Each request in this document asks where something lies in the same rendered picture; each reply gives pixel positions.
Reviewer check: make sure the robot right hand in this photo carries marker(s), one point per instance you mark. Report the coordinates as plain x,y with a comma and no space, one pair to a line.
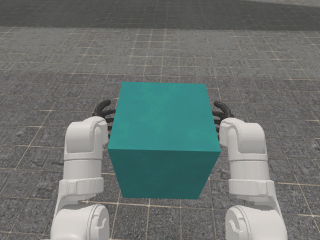
221,115

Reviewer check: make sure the right robot forearm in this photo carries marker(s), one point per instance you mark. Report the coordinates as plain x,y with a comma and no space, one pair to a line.
249,170

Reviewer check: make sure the carton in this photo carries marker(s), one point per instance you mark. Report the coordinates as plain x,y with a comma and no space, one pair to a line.
163,142

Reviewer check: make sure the robot left hand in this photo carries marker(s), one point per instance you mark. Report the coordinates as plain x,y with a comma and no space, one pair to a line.
99,113

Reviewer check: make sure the left robot upper arm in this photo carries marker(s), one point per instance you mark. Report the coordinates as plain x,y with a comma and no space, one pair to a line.
89,221

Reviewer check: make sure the right robot upper arm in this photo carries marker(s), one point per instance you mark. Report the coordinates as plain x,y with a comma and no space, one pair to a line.
254,222

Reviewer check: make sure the left robot forearm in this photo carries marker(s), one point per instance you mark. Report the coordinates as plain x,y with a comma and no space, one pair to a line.
83,152

